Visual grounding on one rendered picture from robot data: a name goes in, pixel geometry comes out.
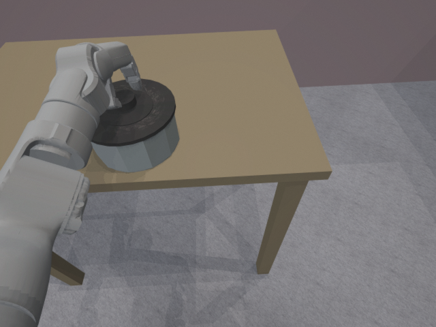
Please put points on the knob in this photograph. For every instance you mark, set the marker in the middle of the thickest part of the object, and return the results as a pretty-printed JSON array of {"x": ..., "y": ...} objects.
[{"x": 127, "y": 100}]

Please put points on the left robot hand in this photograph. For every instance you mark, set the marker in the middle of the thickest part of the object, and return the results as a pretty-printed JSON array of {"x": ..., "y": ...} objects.
[{"x": 122, "y": 59}]

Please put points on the pot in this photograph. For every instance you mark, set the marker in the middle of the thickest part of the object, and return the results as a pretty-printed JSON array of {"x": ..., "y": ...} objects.
[{"x": 142, "y": 155}]

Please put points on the left robot forearm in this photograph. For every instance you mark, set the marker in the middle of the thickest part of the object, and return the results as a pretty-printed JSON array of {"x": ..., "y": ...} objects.
[{"x": 70, "y": 113}]

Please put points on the lid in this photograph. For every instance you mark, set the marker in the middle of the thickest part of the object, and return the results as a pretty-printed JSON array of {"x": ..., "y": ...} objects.
[{"x": 154, "y": 110}]

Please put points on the table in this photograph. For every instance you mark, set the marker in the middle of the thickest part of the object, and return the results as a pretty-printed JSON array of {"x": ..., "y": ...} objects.
[{"x": 240, "y": 115}]

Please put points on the left robot upper arm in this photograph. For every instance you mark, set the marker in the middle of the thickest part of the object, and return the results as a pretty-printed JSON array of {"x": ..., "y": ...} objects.
[{"x": 40, "y": 201}]

